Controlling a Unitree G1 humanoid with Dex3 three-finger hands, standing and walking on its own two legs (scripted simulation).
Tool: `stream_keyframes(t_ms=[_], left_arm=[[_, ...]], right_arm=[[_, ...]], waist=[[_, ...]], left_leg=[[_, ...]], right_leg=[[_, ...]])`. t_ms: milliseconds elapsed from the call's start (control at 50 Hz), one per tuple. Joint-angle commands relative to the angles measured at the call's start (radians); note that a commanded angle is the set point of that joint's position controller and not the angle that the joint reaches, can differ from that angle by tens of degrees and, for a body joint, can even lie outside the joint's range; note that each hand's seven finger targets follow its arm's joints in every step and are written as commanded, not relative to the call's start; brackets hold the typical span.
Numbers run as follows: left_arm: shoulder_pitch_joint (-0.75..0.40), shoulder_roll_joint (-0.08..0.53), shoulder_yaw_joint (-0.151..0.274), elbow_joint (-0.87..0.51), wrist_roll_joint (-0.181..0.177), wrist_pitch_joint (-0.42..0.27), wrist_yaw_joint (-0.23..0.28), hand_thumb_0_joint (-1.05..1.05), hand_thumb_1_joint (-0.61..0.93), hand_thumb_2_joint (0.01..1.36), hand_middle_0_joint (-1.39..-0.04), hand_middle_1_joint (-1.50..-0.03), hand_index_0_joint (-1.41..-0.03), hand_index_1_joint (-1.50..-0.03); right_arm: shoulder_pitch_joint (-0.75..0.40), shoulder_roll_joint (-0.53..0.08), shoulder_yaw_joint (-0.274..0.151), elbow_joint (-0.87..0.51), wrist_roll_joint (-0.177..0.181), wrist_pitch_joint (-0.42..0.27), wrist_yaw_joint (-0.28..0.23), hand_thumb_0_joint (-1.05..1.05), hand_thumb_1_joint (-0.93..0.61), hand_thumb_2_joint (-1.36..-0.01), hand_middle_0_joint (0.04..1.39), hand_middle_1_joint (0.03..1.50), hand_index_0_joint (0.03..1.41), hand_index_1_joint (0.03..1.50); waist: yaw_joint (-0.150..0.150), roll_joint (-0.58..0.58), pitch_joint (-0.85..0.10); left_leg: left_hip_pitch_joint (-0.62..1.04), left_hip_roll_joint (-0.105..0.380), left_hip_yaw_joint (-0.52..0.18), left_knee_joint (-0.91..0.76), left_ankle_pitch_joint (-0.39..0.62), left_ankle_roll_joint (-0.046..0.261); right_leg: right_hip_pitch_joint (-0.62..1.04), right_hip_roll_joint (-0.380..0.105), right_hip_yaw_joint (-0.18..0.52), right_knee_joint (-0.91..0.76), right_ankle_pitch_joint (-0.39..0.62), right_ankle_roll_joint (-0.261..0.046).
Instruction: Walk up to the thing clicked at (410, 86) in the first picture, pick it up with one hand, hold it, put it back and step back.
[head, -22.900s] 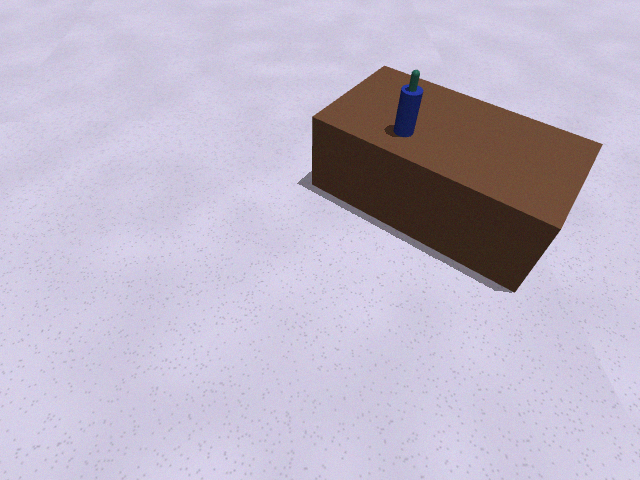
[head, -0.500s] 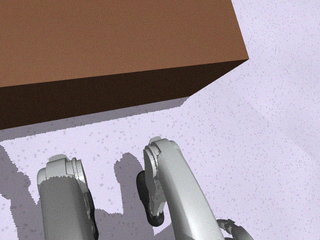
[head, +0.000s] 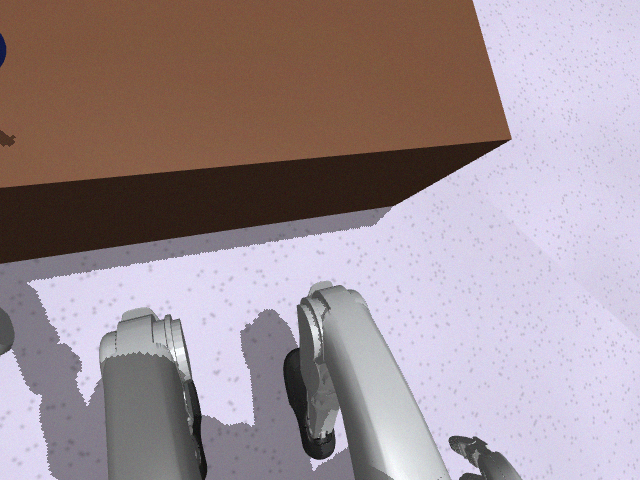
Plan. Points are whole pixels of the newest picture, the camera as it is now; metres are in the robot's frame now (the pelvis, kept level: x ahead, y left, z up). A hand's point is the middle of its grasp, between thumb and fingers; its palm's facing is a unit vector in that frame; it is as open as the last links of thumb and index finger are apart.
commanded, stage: close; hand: left
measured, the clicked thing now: out of the picture +0.58 +0.30 +0.06
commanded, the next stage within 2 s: settle in 0.60 s
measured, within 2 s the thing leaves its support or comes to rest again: leaves its support in 1.16 s
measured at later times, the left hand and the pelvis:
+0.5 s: hand out of the picture +0.56 +0.30 +0.02, palm faces +0.36 -0.93 +0.00, open 12.4 cm; pelvis +0.00 +0.00 +0.00, yaw +0 degrees
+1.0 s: hand out of the picture +0.56 +0.30 +0.02, palm faces +0.35 -0.94 -0.03, open 10.8 cm; pelvis +0.00 +0.00 +0.01, yaw +1 degrees
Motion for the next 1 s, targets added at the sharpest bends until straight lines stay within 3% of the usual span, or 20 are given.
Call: stream_keyframes(t_ms=[0,160,320,360,440,460,480,520,540,560,600,620,680,720,780,840,900,940,960,980], left_arm=[[-0.429,0.233,-0.021,-0.21,-0.015,-0.075,-0.002,0.0,-0.611,0.112,-0.261,-0.22,-0.276,-0.209],[-0.309,0.289,0.075,-0.136,-0.037,-0.073,-0.011,0.0,-0.568,0.254,-0.456,-0.412,-0.477,-0.396],[-0.407,0.272,0.039,-0.242,-0.033,-0.091,-0.013,0.0,-0.382,0.498,-0.706,-0.673,-0.728,-0.659],[-0.427,0.249,0.008,-0.237,-0.031,-0.092,-0.009,0.0,-0.361,0.524,-0.741,-0.703,-0.763,-0.689],[-0.396,0.218,-0.012,-0.188,-0.023,-0.085,0.002,0.0,-0.269,0.595,-0.813,-0.784,-0.837,-0.767],[-0.36,0.229,0.007,-0.154,-0.019,-0.08,0.006,0.0,-0.23,0.611,-0.825,-0.795,-0.849,-0.776],[-0.36,0.209,-0.01,-0.146,-0.02,-0.078,0.005,0.0,-0.209,0.617,-0.836,-0.805,-0.862,-0.785],[-0.338,0.213,-0.008,-0.123,-0.01,-0.082,0.002,0.0,-0.12,0.707,-0.912,-0.892,-0.939,-0.873],[-0.323,0.168,-0.028,-0.107,-0.013,-0.081,-0.002,0.0,-0.095,0.727,-0.939,-0.918,-0.967,-0.897],[-0.318,0.211,-0.009,-0.108,-0.007,-0.082,0.0,0.0,-0.077,0.778,-0.994,-0.98,-1.022,-0.959],[-0.289,0.183,-0.019,-0.085,-0.009,-0.081,-0.003,0.0,-0.006,0.853,-1.067,-1.055,-1.096,-1.035],[-0.29,0.177,-0.024,-0.103,-0.012,-0.081,-0.007,0.0,0.044,0.896,-1.114,-1.098,-1.142,-1.078],[-0.302,0.155,-0.036,-0.103,-0.017,-0.073,-0.018,0.0,0.108,1.009,-1.205,-1.205,-1.233,-1.187],[-0.3,0.145,-0.043,-0.095,-0.014,-0.072,-0.018,0.0,0.149,1.109,-1.164,-1.222,-1.176,-1.225],[-0.323,0.175,-0.025,-0.157,-0.024,-0.063,-0.016,0.0,0.14,1.125,-1.187,-1.242,-1.198,-1.247],[-0.333,0.165,-0.028,-0.184,-0.034,-0.05,-0.011,0.0,0.151,1.164,-1.213,-1.277,-1.224,-1.283],[-0.414,0.202,-0.02,-0.318,-0.032,-0.046,0.001,0.0,0.152,1.195,-1.238,-1.318,-1.251,-1.323],[-0.373,0.208,-0.016,-0.312,-0.031,-0.034,0.009,0.0,0.118,1.2,-1.236,-1.332,-1.252,-1.336],[-0.446,0.247,0.006,-0.436,-0.036,-0.043,0.014,0.0,0.126,1.198,-1.22,-1.314,-1.233,-1.32],[-0.386,0.218,-0.006,-0.358,-0.035,-0.031,0.018,0.0,0.083,1.182,-1.215,-1.315,-1.231,-1.318]], right_arm=[[0.227,-0.235,-0.08,0.009,0.002,0.002,-0.019,0.0,-0.916,-0.897,0.2,0.299,0.199,0.299],[0.207,-0.24,-0.073,-0.028,0.009,0.014,-0.015,0.0,-0.91,-0.894,0.2,0.299,0.2,0.299],[0.208,-0.228,-0.084,-0.024,0.007,0.01,-0.017,0.0,-0.914,-0.895,0.2,0.299,0.199,0.299],[0.204,-0.225,-0.088,-0.019,0.006,0.005,-0.021,0.0,-0.914,-0.895,0.2,0.299,0.199,0.299],[0.208,-0.221,-0.09,-0.003,0.004,-0.001,-0.024,0.0,-0.907,-0.893,0.2,0.299,0.199,0.299],[0.209,-0.224,-0.089,-0.002,0.006,-0.001,-0.023,0.0,-0.904,-0.892,0.2,0.299,0.199,0.299],[0.191,-0.225,-0.085,-0.004,0.006,-0.001,-0.023,0.0,-0.905,-0.892,0.2,0.299,0.199,0.299],[0.188,-0.233,-0.087,-0.008,0.005,0.001,-0.022,0.0,-0.899,-0.891,0.2,0.299,0.199,0.299],[0.19,-0.228,-0.087,-0.006,0.004,0.0,-0.02,0.0,-0.9,-0.891,0.2,0.299,0.199,0.299],[0.193,-0.23,-0.087,-0.009,0.005,-0.001,-0.02,0.0,-0.901,-0.891,0.2,0.299,0.199,0.299],[0.194,-0.227,-0.088,-0.017,0.003,0.0,-0.015,0.0,-0.902,-0.891,0.2,0.299,0.199,0.299],[0.193,-0.23,-0.091,-0.021,0.005,-0.001,-0.014,0.0,-0.899,-0.891,0.2,0.299,0.199,0.299],[0.199,-0.244,-0.101,-0.021,0.008,0.0,-0.009,0.0,-0.893,-0.89,0.2,0.299,0.199,0.299],[0.207,-0.243,-0.105,-0.013,0.008,0.001,-0.008,0.0,-0.887,-0.894,0.2,0.3,0.2,0.3],[0.214,-0.236,-0.104,-0.021,0.01,0.006,-0.007,0.0,-0.891,-0.896,0.2,0.3,0.2,0.3],[0.222,-0.234,-0.108,-0.023,0.018,0.013,-0.009,0.0,-0.884,-0.895,0.2,0.3,0.2,0.3],[0.227,-0.227,-0.117,-0.028,0.023,0.015,-0.013,0.0,-0.889,-0.896,0.2,0.3,0.2,0.3],[0.232,-0.224,-0.122,-0.03,0.028,0.019,-0.02,0.0,-0.888,-0.896,0.2,0.3,0.2,0.3],[0.228,-0.219,-0.123,-0.033,0.031,0.017,-0.022,0.0,-0.888,-0.897,0.2,0.3,0.2,0.3],[0.228,-0.214,-0.124,-0.031,0.035,0.017,-0.024,0.0,-0.89,-0.896,0.2,0.3,0.2,0.3]], waist=[[-0.002,0.409,-0.692],[0.025,0.277,-0.691],[0.017,0.334,-0.748],[0.009,0.345,-0.732],[0.009,0.336,-0.672],[0.022,0.329,-0.651],[0.016,0.339,-0.619],[0.005,0.314,-0.611],[0.004,0.301,-0.615],[0.015,0.292,-0.61],[0.008,0.252,-0.627],[0.021,0.262,-0.649],[0.015,0.313,-0.648],[0.012,0.298,-0.637],[0.039,0.32,-0.725],[0.037,0.323,-0.738],[0.051,0.376,-0.818],[0.054,0.326,-0.829],[0.071,0.379,-0.898],[0.065,0.374,-0.858]], left_leg=[[0.669,0.017,-0.016,-0.224,0.32,0.006],[0.529,0.009,-0.001,-0.215,0.284,0.025],[0.579,0.012,0.015,-0.215,0.27,0.023],[0.581,0.012,0.019,-0.22,0.227,0.023],[0.55,0.011,0.019,-0.233,0.175,0.02],[0.556,0.012,0.013,-0.24,0.178,0.019],[0.556,0.015,0.002,-0.247,0.154,0.015],[0.552,0.016,-0.011,-0.244,0.166,0.015],[0.554,0.015,-0.008,-0.235,0.184,0.016],[0.518,0.011,-0.003,-0.238,0.17,0.017],[0.499,0.01,0.003,-0.226,0.192,0.024],[0.525,0.01,0.003,-0.228,0.213,0.021],[0.592,0.017,-0.023,-0.241,0.238,0.009],[0.574,0.017,-0.017,-0.229,0.237,0.011],[0.615,0.012,-0.004,-0.227,0.29,0.013],[0.626,0.011,-0.003,-0.242,0.303,0.012],[0.681,0.01,0.001,-0.269,0.289,0.011],[0.673,0.008,0.012,-0.273,0.308,0.019],[0.73,0.008,0.013,-0.282,0.334,0.016],[0.734,0.007,0.009,-0.303,0.324,0.014]], right_leg=[[0.264,0.014,0.008,-0.211,0.303,-0.044],[0.371,0.016,0.006,-0.217,0.304,-0.032],[0.374,0.02,0.024,-0.233,0.3,-0.033],[0.359,0.021,0.029,-0.246,0.269,-0.033],[0.336,0.019,0.028,-0.255,0.225,-0.036],[0.316,0.018,0.022,-0.251,0.221,-0.037],[0.273,0.016,0.016,-0.238,0.199,-0.041],[0.275,0.017,0.007,-0.232,0.208,-0.038],[0.272,0.016,0.006,-0.231,0.225,-0.038],[0.292,0.017,0.008,-0.232,0.216,-0.038],[0.332,0.021,0.007,-0.236,0.241,-0.032],[0.33,0.018,0.009,-0.23,0.254,-0.035],[0.257,0.015,-0.003,-0.202,0.251,-0.041],[0.26,0.016,-0.001,-0.205,0.257,-0.039],[0.323,0.014,0.011,-0.213,0.297,-0.038],[0.34,0.013,0.012,-0.219,0.303,-0.04],[0.372,0.009,0.021,-0.237,0.293,-0.041],[0.427,0.014,0.03,-0.27,0.322,-0.037],[0.445,0.01,0.036,-0.271,0.336,-0.039],[0.435,0.008,0.037,-0.277,0.319,-0.041]])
